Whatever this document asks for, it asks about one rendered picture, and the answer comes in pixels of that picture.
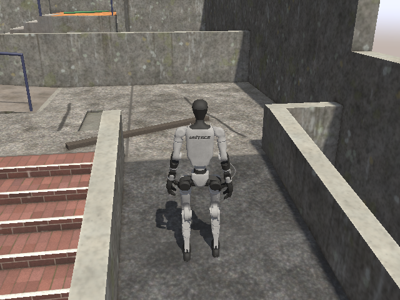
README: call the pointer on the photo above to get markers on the stairs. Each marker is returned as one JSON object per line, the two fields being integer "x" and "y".
{"x": 43, "y": 24}
{"x": 41, "y": 213}

